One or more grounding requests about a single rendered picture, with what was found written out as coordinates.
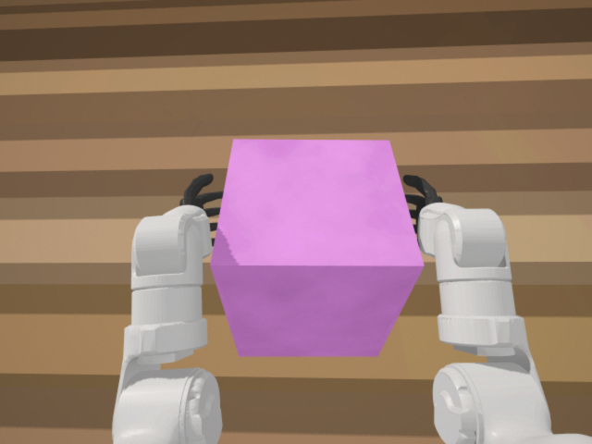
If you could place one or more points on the carton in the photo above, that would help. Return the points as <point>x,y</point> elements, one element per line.
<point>315,252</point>

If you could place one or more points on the left robot hand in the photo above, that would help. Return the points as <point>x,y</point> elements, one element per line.
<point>191,197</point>

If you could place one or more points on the robot right forearm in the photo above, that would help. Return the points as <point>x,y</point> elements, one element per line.
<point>473,266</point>

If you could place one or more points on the robot left forearm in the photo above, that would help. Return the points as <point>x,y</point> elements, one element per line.
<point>166,305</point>

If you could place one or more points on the left robot upper arm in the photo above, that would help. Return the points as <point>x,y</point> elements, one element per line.
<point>173,406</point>

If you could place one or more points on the right robot upper arm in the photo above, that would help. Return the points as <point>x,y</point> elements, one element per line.
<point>493,403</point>

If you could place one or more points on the right robot hand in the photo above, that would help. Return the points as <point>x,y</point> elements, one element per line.
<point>427,190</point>

